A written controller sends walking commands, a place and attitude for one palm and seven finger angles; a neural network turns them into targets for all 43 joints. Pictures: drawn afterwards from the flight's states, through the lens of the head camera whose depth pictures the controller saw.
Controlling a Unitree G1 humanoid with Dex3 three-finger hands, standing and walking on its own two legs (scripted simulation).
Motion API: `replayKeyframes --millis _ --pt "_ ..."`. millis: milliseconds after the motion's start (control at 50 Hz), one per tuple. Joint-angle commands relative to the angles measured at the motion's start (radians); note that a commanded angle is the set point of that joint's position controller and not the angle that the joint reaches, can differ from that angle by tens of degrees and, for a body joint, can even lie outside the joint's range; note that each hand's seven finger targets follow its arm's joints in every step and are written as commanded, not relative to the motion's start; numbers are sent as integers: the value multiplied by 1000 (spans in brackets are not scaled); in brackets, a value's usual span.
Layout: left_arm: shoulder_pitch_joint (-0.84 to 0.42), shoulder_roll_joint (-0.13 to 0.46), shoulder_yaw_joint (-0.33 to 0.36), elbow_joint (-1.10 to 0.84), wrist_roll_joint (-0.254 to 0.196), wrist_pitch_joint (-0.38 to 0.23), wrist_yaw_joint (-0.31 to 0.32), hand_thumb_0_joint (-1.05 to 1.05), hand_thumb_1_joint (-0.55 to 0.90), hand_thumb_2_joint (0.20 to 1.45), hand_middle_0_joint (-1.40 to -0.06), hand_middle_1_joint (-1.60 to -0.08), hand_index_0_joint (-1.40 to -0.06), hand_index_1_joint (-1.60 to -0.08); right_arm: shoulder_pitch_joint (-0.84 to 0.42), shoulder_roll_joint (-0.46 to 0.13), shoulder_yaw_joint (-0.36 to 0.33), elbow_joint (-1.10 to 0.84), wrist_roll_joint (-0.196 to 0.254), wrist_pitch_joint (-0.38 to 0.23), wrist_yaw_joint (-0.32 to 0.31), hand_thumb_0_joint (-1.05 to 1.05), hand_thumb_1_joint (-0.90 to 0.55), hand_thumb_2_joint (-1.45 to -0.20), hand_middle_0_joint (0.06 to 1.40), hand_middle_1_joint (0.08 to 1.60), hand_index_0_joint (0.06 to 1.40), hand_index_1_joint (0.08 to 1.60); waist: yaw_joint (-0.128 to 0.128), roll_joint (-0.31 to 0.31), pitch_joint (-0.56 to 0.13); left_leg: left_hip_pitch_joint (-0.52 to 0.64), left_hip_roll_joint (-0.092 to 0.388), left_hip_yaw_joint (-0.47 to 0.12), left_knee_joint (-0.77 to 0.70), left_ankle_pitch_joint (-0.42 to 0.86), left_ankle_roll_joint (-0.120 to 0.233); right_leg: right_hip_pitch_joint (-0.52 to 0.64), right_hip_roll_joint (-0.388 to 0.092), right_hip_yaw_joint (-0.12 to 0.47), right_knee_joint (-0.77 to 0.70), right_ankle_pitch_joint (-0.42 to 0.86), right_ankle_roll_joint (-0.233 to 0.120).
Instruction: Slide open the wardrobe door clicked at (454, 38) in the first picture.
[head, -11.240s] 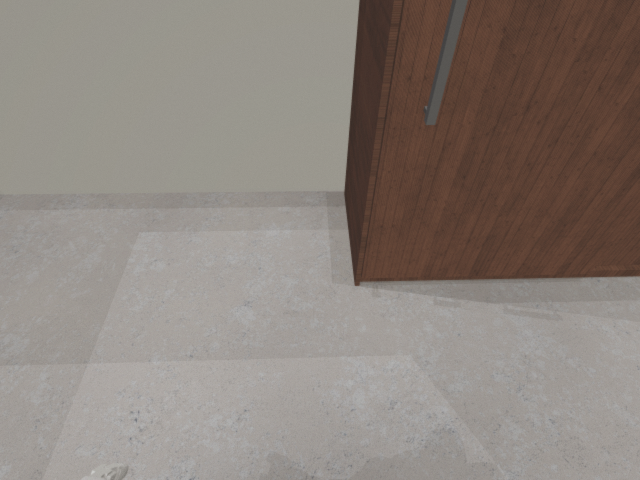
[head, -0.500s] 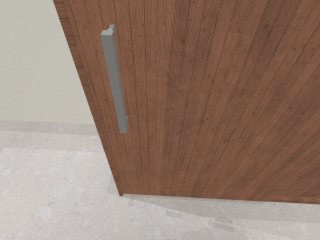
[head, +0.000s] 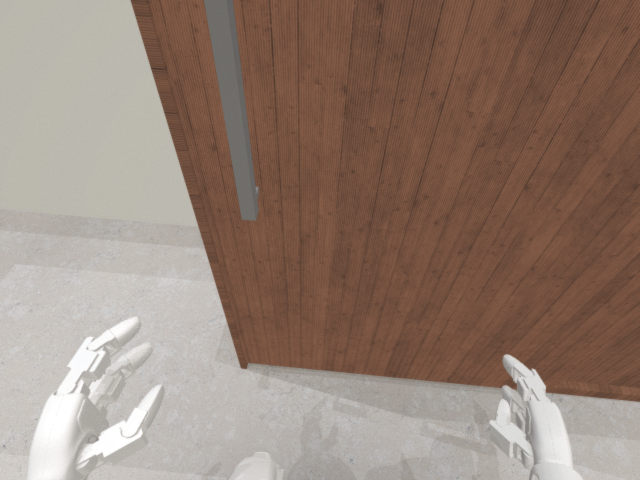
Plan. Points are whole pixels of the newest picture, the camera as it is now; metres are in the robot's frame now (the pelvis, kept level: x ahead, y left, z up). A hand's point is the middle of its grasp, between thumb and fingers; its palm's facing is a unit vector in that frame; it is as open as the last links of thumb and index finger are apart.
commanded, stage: raise the hand with hooked fingers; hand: left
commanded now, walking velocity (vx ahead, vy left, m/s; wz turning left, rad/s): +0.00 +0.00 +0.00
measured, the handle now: (240, 116) +0.50 +0.16 +0.20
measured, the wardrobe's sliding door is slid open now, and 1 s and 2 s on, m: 0.00 0.00 0.00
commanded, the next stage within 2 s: move the hooked fingers beside the handle in 1.62 s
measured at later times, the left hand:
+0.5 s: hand (100, 319) +0.24 +0.25 +0.12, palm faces +0.04 -1.00 -0.06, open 12.0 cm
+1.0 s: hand (33, 236) +0.27 +0.30 +0.20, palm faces +0.09 -0.99 -0.08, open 14.0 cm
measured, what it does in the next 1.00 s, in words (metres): rises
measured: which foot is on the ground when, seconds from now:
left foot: down 0.00-1.00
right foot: down 0.00-1.00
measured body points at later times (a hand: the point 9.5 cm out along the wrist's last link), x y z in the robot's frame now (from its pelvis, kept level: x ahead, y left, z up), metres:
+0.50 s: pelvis +0.02 +0.02 +0.03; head +0.03 +0.02 +0.48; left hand +0.23 +0.31 +0.13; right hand +0.17 -0.23 -0.04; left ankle +0.06 +0.14 -0.68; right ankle -0.01 -0.09 -0.68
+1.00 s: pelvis +0.01 +0.03 +0.05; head -0.01 +0.02 +0.50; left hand +0.26 +0.35 +0.21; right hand +0.20 -0.19 -0.01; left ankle +0.06 +0.14 -0.68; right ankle -0.01 -0.09 -0.68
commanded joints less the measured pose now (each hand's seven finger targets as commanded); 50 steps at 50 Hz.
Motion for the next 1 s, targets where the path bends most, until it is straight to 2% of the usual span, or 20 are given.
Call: replayKeyframes --millis 0,40,80,120,140,160,240,320,340,420,440,500,580,620,660,700,860,900,920,980 --pt "-317 180 12 -327 -19 -127 -32 0 317 650 -242 -675 -242 -675 6 -105 -3 -68 2 -80 -29 0 -900 -900 200 300 200 300 -108 93 -69 177 -35 -9 -114 57 61 -84 9 135 -277 100 33" --pt "-287 226 53 -227 -31 -62 -80 0 270 630 -245 -705 -245 -705 0 -113 3 -54 13 -85 -39 0 -900 -900 200 300 200 300 -90 88 -55 170 -36 -10 -130 65 62 -41 3 155 -313 104 35" --pt "-270 254 108 -192 -55 16 -114 0 223 610 -248 -735 -248 -735 -12 -113 4 -54 19 -88 -44 0 -900 -900 200 300 200 300 -59 70 -99 192 -40 -5 -158 102 61 26 -10 162 -339 149 43" --pt "-228 266 163 -180 -83 84 -118 0 177 590 -252 -765 -252 -765 -32 -101 7 -61 18 -91 -44 0 -900 -900 200 300 200 300 -24 70 -141 221 -42 -6 -191 152 58 98 -17 147 -346 220 49" --pt "-189 279 202 -134 -91 117 -112 0 153 580 -253 -780 -253 -780 -41 -97 6 -58 19 -90 -42 0 -900 -900 200 300 200 300 -4 41 -131 225 -40 -12 -206 177 56 131 -13 137 -348 256 47" --pt "-187 247 189 -166 -104 129 -108 0 130 570 -255 -795 -255 -795 -42 -91 9 -67 18 -90 -38 0 -900 -900 200 300 200 300 -4 22 -142 240 -43 -8 -222 197 56 145 -14 125 -348 298 54" --pt "-186 248 212 -192 -111 135 -78 0 37 530 -262 -855 -262 -855 -39 -91 7 -63 12 -101 -25 0 -900 -900 200 300 200 300 7 -4 -121 281 -43 -7 -262 244 53 170 -2 92 -351 388 57" --pt "-227 249 195 -209 -101 125 -83 0 -57 490 -268 -915 -268 -915 -12 -105 5 -54 17 -112 -21 0 -900 -900 200 300 200 300 -16 11 -104 323 -44 6 -293 230 55 139 7 73 -371 361 58" --pt "-247 269 204 -206 -99 129 -85 0 -80 480 -270 -930 -270 -930 -8 -112 6 -52 17 -112 -23 0 -900 -900 200 300 200 300 -12 0 -90 323 -44 4 -298 231 56 151 8 78 -378 353 53" --pt "-323 303 219 -241 -103 143 -97 0 -173 440 -277 -990 -277 -990 0 -120 12 -49 23 -123 -32 0 -900 -900 200 300 200 300 -17 58 -105 387 -43 3 -335 224 58 158 12 63 -399 331 47" --pt "-339 325 238 -238 -103 152 -95 0 -197 430 -278 -1005 -278 -1005 2 -124 14 -46 21 -123 -34 0 -900 -900 200 300 200 300 -14 40 -100 391 -42 -1 -341 230 59 173 14 63 -405 335 45" --pt "-407 330 235 -253 -106 171 -97 0 -267 400 -283 -1050 -283 -1050 -6 -123 23 -44 25 -128 -39 0 -900 -900 200 300 200 300 -16 93 -94 431 -42 -6 -372 224 55 184 17 50 -419 327 39" --pt "-452 343 245 -226 -106 224 -104 0 -360 360 -290 -1110 -290 -1110 -10 -126 31 -46 27 -130 -39 0 -900 -900 200 300 200 300 -9 90 -87 468 -41 -13 -406 242 53 215 22 38 -441 357 36" --pt "-493 351 240 -223 -105 255 -113 0 -407 340 -293 -1140 -293 -1140 -21 -126 37 -47 32 -129 -40 0 -900 -900 200 300 200 300 -10 126 -65 482 -41 -17 -426 228 51 217 23 36 -458 341 34" --pt "-512 357 247 -202 -103 292 -117 0 -453 320 -297 -1170 -297 -1170 -22 -126 41 -54 32 -124 -41 0 -900 -900 200 300 200 300 -7 91 -57 494 -39 -20 -445 236 51 237 26 31 -472 353 32" --pt "-570 376 252 -218 -97 320 -118 0 -500 300 -300 -1200 -300 -1200 -32 -125 47 -59 34 -121 -43 0 -900 -900 200 300 200 300 -5 107 -58 510 -39 -26 -465 219 49 243 27 29 -488 329 32" --pt "-733 435 283 -167 -87 402 -131 0 -500 300 -300 -1200 -300 -1200 -56 -119 71 -59 39 -102 -54 0 -900 -900 200 300 200 300 -5 119 -35 563 -42 -31 -519 185 50 276 28 36 -553 296 29" --pt "-771 450 292 -141 -87 415 -140 0 -500 300 -300 -1200 -300 -1200 -59 -121 74 -55 41 -101 -58 0 -900 -900 200 300 200 300 -6 97 -33 571 -43 -36 -528 175 51 281 28 36 -564 289 30" --pt "-795 458 293 -149 -85 417 -144 0 -500 300 -300 -1200 -300 -1200 -64 -121 75 -54 41 -102 -59 0 -900 -900 200 300 200 300 -5 127 -43 583 -44 -37 -533 174 50 285 26 36 -565 288 28" --pt "-842 493 311 -136 -82 437 -154 0 -500 300 -300 -1200 -300 -1200 -67 -119 81 -55 42 -98 -61 0 -900 -900 200 300 200 300 -3 112 -56 599 -47 -37 -544 185 53 303 25 40 -585 300 27"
